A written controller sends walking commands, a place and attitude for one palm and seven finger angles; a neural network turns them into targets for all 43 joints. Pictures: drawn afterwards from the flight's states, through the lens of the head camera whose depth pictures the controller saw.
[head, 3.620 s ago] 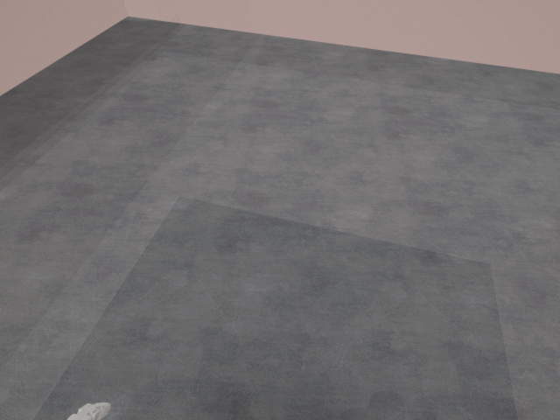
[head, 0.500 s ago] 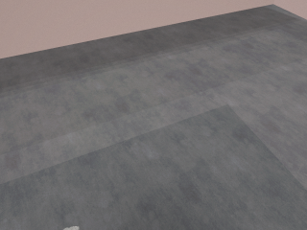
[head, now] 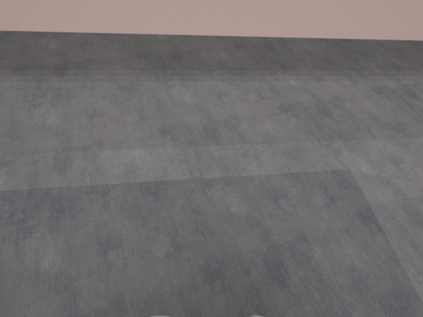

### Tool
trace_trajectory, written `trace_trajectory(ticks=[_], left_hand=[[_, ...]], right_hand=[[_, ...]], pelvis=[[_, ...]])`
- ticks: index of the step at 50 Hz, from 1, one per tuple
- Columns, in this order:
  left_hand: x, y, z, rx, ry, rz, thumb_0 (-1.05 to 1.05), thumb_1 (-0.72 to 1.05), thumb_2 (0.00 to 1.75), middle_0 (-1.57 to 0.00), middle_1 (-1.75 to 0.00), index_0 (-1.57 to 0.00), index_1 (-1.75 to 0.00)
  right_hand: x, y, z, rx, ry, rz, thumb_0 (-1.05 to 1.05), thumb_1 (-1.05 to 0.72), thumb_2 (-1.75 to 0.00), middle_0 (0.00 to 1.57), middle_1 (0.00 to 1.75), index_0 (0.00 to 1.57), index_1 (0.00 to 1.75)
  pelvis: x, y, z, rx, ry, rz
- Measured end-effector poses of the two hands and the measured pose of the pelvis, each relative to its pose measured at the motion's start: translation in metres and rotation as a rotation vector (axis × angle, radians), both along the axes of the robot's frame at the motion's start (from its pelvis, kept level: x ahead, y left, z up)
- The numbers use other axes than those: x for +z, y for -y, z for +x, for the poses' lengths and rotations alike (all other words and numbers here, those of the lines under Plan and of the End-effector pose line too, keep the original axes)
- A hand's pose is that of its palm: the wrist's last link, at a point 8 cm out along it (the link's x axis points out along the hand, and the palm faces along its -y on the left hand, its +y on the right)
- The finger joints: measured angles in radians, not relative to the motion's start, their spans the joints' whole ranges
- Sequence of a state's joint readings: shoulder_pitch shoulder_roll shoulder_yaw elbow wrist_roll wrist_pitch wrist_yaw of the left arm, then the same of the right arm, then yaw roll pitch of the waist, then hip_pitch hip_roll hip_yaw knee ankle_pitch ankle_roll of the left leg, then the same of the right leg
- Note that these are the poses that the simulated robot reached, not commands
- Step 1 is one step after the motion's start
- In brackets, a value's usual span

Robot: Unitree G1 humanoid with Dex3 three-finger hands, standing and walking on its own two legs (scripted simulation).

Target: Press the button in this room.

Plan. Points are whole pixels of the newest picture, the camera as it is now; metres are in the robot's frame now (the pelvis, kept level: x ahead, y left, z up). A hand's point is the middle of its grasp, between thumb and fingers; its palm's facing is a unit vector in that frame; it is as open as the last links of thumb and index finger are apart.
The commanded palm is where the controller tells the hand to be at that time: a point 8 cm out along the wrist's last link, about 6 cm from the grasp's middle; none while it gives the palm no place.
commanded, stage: turn or walk to find it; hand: left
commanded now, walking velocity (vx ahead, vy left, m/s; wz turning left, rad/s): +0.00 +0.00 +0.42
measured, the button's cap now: out of the picture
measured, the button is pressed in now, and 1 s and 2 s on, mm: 0 0 0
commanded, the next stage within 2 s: none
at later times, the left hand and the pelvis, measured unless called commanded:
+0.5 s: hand out of the picture +0.03 +0.17 -0.14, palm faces +0.22 -0.94 -0.27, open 7.4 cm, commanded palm none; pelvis -0.02 -0.03 +0.01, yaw +12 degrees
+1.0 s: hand out of the picture -0.08 +0.23 -0.16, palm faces +0.44 -0.86 -0.25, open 7.4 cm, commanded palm none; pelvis -0.04 +0.01 +0.01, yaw +24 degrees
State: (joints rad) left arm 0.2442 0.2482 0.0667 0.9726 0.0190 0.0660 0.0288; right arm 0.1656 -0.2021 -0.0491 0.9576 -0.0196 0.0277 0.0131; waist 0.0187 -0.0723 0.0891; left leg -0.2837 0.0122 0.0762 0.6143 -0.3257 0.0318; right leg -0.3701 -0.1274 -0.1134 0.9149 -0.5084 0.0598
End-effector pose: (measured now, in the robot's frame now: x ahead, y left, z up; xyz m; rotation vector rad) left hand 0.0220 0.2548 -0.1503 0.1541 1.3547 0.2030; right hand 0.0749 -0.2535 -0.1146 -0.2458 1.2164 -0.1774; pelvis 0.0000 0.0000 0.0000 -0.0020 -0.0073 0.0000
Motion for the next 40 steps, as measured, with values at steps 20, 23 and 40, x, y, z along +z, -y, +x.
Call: trace_trajectory(ticks=[20, 23, 40], left_hand=[[0.041, 0.024, 0.017, 0.065, 0.209, 0.084, 0.00, 0.90, 0.90, -0.20, -0.30, -0.20, -0.30], [0.046, 0.035, 0.002, 0.096, 0.204, 0.079, 0.00, 0.90, 0.90, -0.20, -0.30, -0.20, -0.30], [0.001, 0.015, -0.119, 0.347, 0.027, -0.001, 0.00, 0.90, 0.90, -0.20, -0.30, -0.20, -0.30]], right_hand=[[-0.026, 0.008, -0.001, 0.089, -0.035, 0.102, 0.01, -0.90, -0.90, 0.21, 0.30, 0.20, 0.30], [-0.025, 0.018, -0.001, 0.109, -0.066, 0.095, 0.01, -0.91, -0.90, 0.20, 0.30, 0.20, 0.30], [-0.008, -0.032, 0.048, 0.344, -0.032, 0.000, 0.01, -0.91, -0.90, 0.20, 0.30, 0.19, 0.30]], pelvis=[[0.003, 0.027, -0.014, 0.153, -0.009, 0.014], [0.008, 0.032, -0.016, 0.188, 0.000, 0.021], [-0.003, 0.001, -0.032, 0.356, -0.004, 0.004]])
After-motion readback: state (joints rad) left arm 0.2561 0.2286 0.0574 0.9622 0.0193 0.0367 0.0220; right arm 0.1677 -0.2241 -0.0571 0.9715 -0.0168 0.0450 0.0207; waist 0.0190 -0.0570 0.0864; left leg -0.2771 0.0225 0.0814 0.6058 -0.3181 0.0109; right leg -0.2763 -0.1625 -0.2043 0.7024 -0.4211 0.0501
